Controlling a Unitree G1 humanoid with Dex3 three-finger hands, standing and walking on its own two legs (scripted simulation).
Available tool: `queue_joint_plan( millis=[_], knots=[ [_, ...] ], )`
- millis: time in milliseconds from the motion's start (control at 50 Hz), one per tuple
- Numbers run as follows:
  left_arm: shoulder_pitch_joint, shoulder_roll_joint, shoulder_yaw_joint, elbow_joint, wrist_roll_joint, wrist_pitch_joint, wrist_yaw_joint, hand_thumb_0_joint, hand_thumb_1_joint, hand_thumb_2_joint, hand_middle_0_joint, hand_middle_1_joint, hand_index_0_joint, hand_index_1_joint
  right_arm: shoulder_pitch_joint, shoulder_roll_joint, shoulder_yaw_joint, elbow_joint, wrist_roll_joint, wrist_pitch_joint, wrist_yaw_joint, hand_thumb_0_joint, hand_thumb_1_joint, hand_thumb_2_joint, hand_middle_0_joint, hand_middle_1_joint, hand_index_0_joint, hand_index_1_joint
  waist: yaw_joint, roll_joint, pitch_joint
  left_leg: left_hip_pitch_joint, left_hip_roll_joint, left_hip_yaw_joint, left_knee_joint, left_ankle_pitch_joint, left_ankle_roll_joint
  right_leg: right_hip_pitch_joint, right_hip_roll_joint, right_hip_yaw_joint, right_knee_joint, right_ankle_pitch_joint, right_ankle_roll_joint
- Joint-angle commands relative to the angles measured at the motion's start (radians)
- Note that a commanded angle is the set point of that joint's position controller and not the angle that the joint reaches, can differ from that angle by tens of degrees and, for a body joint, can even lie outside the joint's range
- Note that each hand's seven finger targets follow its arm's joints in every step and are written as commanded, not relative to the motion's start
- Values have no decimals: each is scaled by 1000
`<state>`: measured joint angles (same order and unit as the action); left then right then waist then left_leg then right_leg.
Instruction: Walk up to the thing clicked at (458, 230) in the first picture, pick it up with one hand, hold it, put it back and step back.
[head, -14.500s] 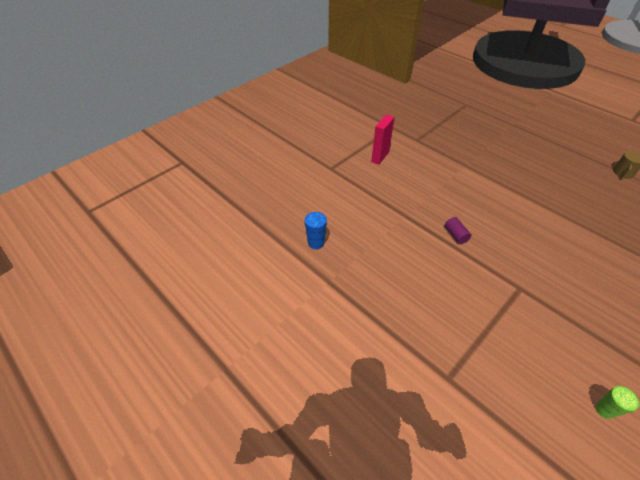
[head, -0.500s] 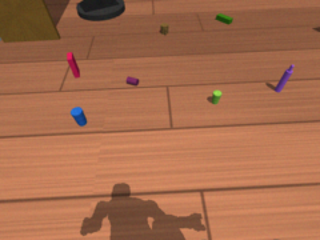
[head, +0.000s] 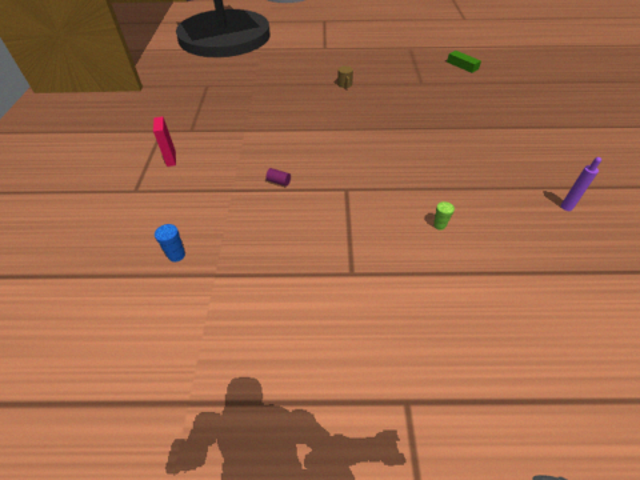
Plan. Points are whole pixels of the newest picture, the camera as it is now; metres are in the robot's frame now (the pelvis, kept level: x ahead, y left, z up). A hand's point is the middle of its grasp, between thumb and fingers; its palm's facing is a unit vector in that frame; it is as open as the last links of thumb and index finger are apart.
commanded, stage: stand
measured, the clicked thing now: (278, 177) +1.51 +0.18 -0.75
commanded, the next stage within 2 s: none
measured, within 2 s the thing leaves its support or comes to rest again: neither
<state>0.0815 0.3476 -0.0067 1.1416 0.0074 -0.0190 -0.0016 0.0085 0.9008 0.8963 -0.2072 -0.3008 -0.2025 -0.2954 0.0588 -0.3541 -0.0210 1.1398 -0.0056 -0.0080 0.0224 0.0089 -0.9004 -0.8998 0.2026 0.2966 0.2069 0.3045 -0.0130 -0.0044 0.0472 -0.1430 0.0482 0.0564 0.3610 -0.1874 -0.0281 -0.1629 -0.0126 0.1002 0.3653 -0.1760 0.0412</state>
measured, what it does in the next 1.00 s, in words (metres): stands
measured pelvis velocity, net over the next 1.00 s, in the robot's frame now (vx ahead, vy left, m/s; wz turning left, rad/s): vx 0.01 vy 0.00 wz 0.02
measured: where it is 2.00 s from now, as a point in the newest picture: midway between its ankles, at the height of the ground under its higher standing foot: outside the picture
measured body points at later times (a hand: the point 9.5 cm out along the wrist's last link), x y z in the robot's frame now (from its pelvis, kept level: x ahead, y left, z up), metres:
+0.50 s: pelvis +0.01 +0.00 +0.00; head +0.02 +0.00 +0.45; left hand +0.08 +0.30 -0.13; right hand +0.08 -0.30 -0.13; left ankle +0.00 +0.14 -0.75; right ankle +0.02 -0.15 -0.75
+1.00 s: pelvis +0.01 +0.00 +0.00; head +0.02 +0.01 +0.45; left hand +0.07 +0.31 -0.13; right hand +0.09 -0.30 -0.13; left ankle +0.00 +0.14 -0.75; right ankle +0.02 -0.15 -0.75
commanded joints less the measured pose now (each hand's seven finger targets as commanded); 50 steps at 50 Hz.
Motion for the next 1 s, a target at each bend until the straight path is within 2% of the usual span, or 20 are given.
queue_joint_plan(
  millis=[0,160,220,420,460,500,660,740,780,980],
  knots=[
    [-47,218,46,-64,2,-25,15,0,900,900,-200,-300,-200,-300,-46,-216,-44,-57,-2,-19,-17,0,-900,-900,200,300,200,300,-8,-1,-115,84,98,-83,-53,92,35,-3,-93,50,-50,195,-52],
    [-32,219,47,-62,2,-18,13,0,900,900,-200,-300,-200,-300,-48,-209,-42,-56,-4,-15,-15,0,-900,-900,200,300,200,300,-1,0,-60,52,92,-87,-79,-9,34,-37,-88,52,-79,80,-51],
    [-35,222,51,-65,3,-17,13,0,900,900,-200,-300,-200,-300,-36,-217,-43,-54,-5,-16,-18,0,-900,-900,200,300,200,300,-3,5,-92,56,96,-89,-76,29,37,-2,-92,47,-62,128,-55],
    [-19,218,47,-66,1,-16,14,0,900,900,-200,-300,-200,-300,-26,-215,-40,-55,-1,-18,-21,0,-900,-900,200,300,200,300,-2,4,-107,87,99,-88,-55,148,37,16,-97,32,-51,216,-52],
    [-24,222,48,-69,1,-14,15,0,900,900,-200,-300,-200,-300,-17,-210,-38,-51,-2,-17,-21,0,-900,-900,200,300,200,300,-4,1,-100,84,97,-86,-59,149,36,18,-99,32,-54,218,-53],
    [-25,222,48,-69,0,-13,15,0,900,900,-200,-300,-200,-300,-16,-207,-35,-51,-3,-15,-21,0,-900,-900,200,300,200,300,-2,0,-73,51,92,-90,-76,84,34,14,-95,30,-69,156,-47],
    [-12,218,48,-71,0,-13,13,0,900,900,-200,-300,-200,-300,-15,-211,-37,-56,-2,-16,-20,0,-900,-900,200,300,200,300,1,12,-82,79,94,-86,-69,114,36,13,-97,30,-63,177,-52],
    [-17,219,49,-73,1,-10,13,0,900,900,-200,-300,-200,-300,-22,-215,-40,-61,-3,-13,-20,0,-900,-900,200,300,200,300,2,8,-62,50,91,-93,-87,30,36,0,-91,27,-75,94,-51],
    [-20,218,47,-77,3,-12,13,0,900,900,-200,-300,-200,-300,-18,-212,-39,-61,-3,-13,-19,0,-900,-900,200,300,200,300,0,4,-77,55,93,-93,-78,72,40,16,-97,28,-69,138,-51],
    [-7,225,49,-78,3,-11,12,0,900,900,-200,-300,-200,-300,-14,-210,-38,-64,-2,-13,-18,0,-900,-900,200,300,200,300,0,10,-68,50,87,-98,-82,38,39,12,-95,24,-73,108,-51]
  ],
)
